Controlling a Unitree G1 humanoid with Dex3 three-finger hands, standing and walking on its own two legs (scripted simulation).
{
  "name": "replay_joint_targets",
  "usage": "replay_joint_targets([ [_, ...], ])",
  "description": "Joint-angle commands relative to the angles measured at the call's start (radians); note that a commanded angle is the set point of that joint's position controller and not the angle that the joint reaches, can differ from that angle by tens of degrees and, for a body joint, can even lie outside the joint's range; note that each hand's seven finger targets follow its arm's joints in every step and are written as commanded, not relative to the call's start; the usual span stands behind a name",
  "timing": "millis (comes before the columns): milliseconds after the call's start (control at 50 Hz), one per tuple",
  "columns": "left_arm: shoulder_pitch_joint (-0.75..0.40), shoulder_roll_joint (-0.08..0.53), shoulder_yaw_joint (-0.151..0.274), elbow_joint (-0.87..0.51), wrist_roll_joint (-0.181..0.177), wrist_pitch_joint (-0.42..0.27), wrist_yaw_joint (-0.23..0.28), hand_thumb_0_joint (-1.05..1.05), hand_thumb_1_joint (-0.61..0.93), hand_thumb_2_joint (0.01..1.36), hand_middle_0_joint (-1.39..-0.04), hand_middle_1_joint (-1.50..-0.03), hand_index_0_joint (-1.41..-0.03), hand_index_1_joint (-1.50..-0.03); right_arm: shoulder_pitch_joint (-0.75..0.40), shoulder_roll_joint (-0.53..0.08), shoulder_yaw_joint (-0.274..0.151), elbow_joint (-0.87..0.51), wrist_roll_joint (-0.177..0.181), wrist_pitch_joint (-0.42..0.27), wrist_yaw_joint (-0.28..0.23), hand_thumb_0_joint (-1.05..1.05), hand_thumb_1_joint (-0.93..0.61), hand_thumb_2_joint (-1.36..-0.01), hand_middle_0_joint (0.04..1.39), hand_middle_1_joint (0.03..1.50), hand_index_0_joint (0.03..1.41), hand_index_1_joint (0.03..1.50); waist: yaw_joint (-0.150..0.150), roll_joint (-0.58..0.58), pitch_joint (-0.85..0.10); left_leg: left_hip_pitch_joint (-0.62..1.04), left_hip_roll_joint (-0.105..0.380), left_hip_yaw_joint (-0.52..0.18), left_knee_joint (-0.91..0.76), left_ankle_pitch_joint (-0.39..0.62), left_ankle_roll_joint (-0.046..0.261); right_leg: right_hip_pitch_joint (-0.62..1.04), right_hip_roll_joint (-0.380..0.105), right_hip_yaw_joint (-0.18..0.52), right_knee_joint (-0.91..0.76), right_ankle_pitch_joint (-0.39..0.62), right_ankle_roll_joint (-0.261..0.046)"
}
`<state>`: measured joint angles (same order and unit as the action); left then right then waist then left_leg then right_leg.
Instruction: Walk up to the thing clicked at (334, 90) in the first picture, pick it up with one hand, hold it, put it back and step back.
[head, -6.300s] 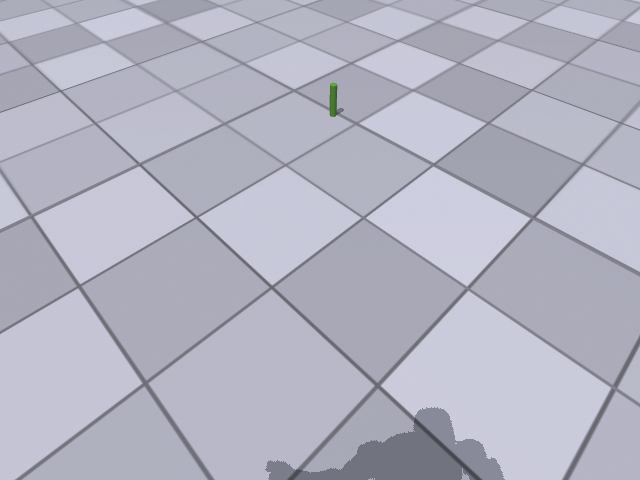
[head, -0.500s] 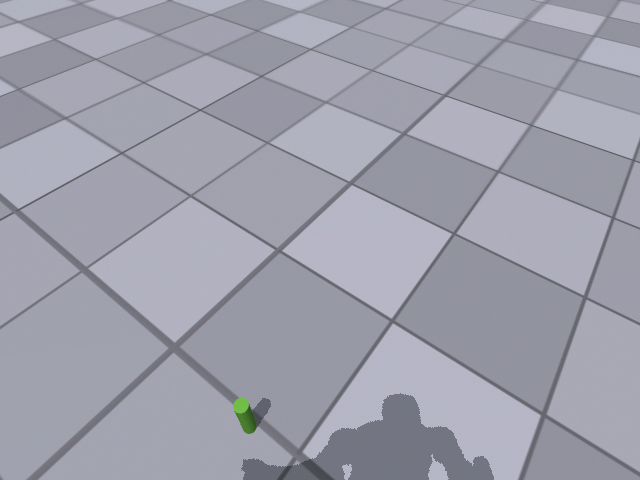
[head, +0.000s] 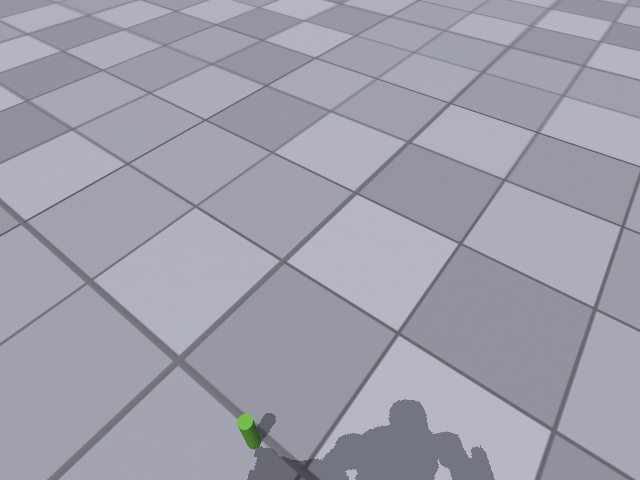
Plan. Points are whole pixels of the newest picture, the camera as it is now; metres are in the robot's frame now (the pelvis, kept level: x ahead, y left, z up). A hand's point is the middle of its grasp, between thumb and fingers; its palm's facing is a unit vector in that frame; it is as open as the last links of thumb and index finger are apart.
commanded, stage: walk up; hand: left
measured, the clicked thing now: (250, 432) +0.38 +0.21 -0.68
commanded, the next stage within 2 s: stand in 0.72 s
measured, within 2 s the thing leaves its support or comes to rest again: neither
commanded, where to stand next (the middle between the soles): +0.03 +0.00 m, yaw +1 degrees
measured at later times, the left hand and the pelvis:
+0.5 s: hand out of the picture +0.08 +0.25 -0.15, palm faces -0.02 -0.94 -0.34, open 7.4 cm; pelvis +0.00 +0.00 +0.00, yaw -1 degrees
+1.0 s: hand out of the picture +0.08 +0.25 -0.15, palm faces -0.04 -0.94 -0.35, open 7.4 cm; pelvis -0.01 +0.00 +0.01, yaw -1 degrees
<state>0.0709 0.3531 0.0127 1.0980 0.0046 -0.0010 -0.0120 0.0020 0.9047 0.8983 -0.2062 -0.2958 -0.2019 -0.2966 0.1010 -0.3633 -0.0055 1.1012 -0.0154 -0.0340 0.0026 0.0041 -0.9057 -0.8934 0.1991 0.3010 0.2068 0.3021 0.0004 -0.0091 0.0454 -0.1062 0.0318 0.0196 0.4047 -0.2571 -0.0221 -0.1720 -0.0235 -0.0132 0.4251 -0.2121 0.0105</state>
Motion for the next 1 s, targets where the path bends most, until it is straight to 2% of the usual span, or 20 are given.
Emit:
replay_joint_targets([
  [0,-0.042,0.208,0.040,-0.050,-0.004,-0.021,0.009,0.000,0.900,0.900,-0.200,-0.300,-0.200,-0.300,-0.036,-0.219,-0.044,-0.053,0.003,-0.020,-0.018,0.000,-0.900,-0.900,0.200,0.300,0.200,0.300,0.006,0.031,-0.096,-0.002,0.103,-0.068,-0.080,0.276,0.056,0.074,-0.092,0.077,-0.045,0.243,-0.044],
  [40,-0.045,0.207,0.041,-0.047,-0.002,-0.021,0.009,0.000,0.900,0.900,-0.200,-0.300,-0.200,-0.300,-0.034,-0.223,-0.046,-0.052,0.004,-0.019,-0.018,0.000,-0.900,-0.900,0.200,0.300,0.200,0.300,0.003,0.031,-0.097,0.003,0.104,-0.067,-0.083,0.281,0.057,0.075,-0.088,0.069,-0.046,0.240,-0.042],
  [140,-0.043,0.207,0.042,-0.040,0.001,-0.019,0.008,0.000,0.900,0.900,-0.200,-0.300,-0.200,-0.300,-0.043,-0.223,-0.047,-0.053,0.004,-0.015,-0.017,0.000,-0.900,-0.900,0.200,0.300,0.200,0.300,0.003,0.016,-0.076,0.002,0.099,-0.063,-0.095,0.205,0.060,0.062,-0.083,0.075,-0.066,0.186,-0.038],
  [260,-0.040,0.206,0.042,-0.042,0.004,-0.022,0.009,0.000,0.900,0.900,-0.200,-0.300,-0.200,-0.300,-0.032,-0.221,-0.045,-0.052,0.003,-0.013,-0.015,0.000,-0.900,-0.900,0.200,0.300,0.200,0.300,-0.003,-0.002,-0.092,0.022,0.094,-0.049,-0.081,0.203,0.060,0.063,-0.088,0.086,-0.082,0.205,-0.043],
  [420,-0.037,0.206,0.046,-0.036,0.004,-0.018,0.008,0.000,0.900,0.900,-0.200,-0.300,-0.200,-0.300,-0.028,-0.217,-0.047,-0.045,0.002,-0.011,-0.014,0.000,-0.900,-0.900,0.200,0.300,0.200,0.300,-0.002,-0.001,-0.047,-0.002,0.086,-0.057,-0.107,0.131,0.058,0.043,-0.075,0.087,-0.094,0.134,-0.036],
  [560,-0.030,0.197,0.045,-0.040,0.003,-0.019,0.008,0.000,0.900,0.900,-0.200,-0.300,-0.200,-0.300,-0.016,-0.212,-0.048,-0.042,0.000,-0.012,-0.015,0.000,-0.900,-0.900,0.200,0.300,0.200,0.300,-0.003,0.003,-0.067,0.027,0.091,-0.056,-0.111,0.153,0.055,0.040,-0.081,0.097,-0.097,0.156,-0.040],
  [680,-0.025,0.202,0.048,-0.039,0.003,-0.019,0.009,0.000,0.900,0.900,-0.200,-0.300,-0.200,-0.300,-0.016,-0.206,-0.048,-0.045,0.001,-0.010,-0.014,0.000,-0.900,-0.900,0.200,0.300,0.200,0.300,-0.001,0.000,-0.044,0.004,0.085,-0.055,-0.111,0.134,0.056,0.037,-0.074,0.102,-0.105,0.126,-0.037],
  [700,-0.048,0.208,0.037,-0.040,0.001,-0.025,0.014,0.000,0.900,0.900,-0.200,-0.300,-0.200,-0.300,-0.051,-0.201,-0.044,-0.044,0.007,-0.002,-0.014,0.000,-0.900,-0.900,0.200,0.300,0.200,0.300,-0.006,0.015,-0.027,-0.007,0.111,-0.069,-0.121,0.227,0.038,0.038,-0.102,0.105,-0.110,0.230,-0.037],
  [780,-0.034,0.209,0.035,-0.031,-0.005,-0.027,0.018,0.000,0.900,0.900,-0.200,-0.300,-0.200,-0.300,-0.037,-0.201,-0.040,-0.036,0.010,0.003,-0.015,0.000,-0.900,-0.900,0.200,0.300,0.200,0.300,-0.008,0.015,-0.082,0.040,0.115,-0.065,-0.127,0.287,0.028,0.075,-0.103,0.096,-0.098,0.289,-0.033],
  [980,-0.030,0.208,0.022,-0.017,-0.001,-0.030,0.020,0.000,0.900,0.900,-0.200,-0.300,-0.200,-0.300,-0.052,-0.200,-0.036,-0.014,0.007,0.010,-0.006,0.000,-0.900,-0.900,0.200,0.300,0.200,0.300,-0.007,0.014,-0.087,0.036,0.114,-0.062,-0.149,0.193,0.029,0.079,-0.108,0.099,-0.136,0.217,-0.028],
])
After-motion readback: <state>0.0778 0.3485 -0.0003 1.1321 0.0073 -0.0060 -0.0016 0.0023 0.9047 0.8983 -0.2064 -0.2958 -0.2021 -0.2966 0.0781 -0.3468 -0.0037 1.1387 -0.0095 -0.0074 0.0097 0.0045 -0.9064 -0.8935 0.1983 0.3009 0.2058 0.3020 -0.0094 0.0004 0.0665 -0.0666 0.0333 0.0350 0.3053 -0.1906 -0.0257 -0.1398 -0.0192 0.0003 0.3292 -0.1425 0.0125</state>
